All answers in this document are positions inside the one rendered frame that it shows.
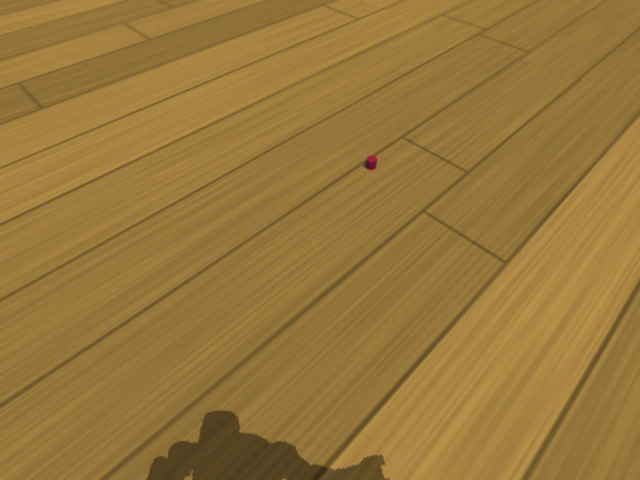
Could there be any tin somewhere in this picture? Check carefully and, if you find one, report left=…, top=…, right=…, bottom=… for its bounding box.
left=366, top=156, right=377, bottom=170

